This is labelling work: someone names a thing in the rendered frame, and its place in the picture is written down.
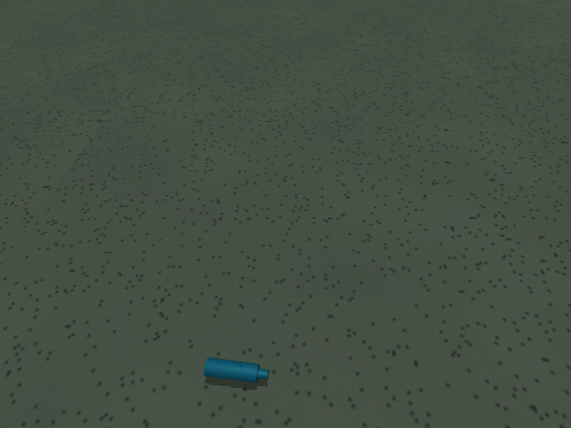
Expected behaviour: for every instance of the bottle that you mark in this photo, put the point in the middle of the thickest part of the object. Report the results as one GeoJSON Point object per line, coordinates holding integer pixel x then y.
{"type": "Point", "coordinates": [234, 370]}

